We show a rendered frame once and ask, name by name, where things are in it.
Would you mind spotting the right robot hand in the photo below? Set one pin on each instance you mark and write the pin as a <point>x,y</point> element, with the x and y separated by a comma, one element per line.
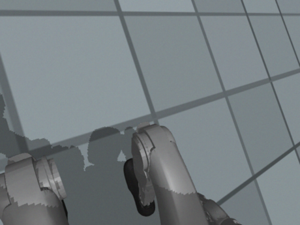
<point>214,213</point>

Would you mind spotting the right robot foot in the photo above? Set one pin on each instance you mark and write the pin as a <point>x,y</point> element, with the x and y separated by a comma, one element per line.
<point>132,184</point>

